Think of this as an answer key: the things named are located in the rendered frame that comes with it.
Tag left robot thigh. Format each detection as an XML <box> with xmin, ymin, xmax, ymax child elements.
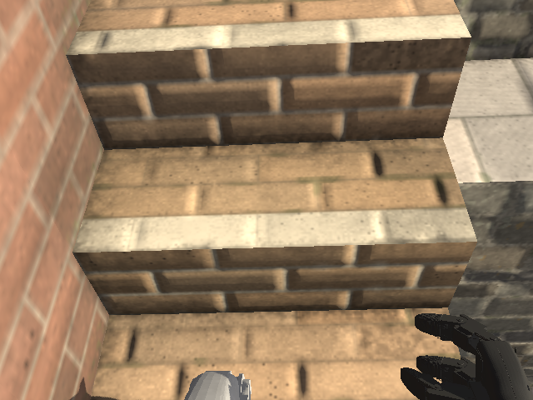
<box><xmin>184</xmin><ymin>371</ymin><xmax>252</xmax><ymax>400</ymax></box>

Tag robot right hand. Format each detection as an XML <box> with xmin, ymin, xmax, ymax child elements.
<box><xmin>401</xmin><ymin>313</ymin><xmax>533</xmax><ymax>400</ymax></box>

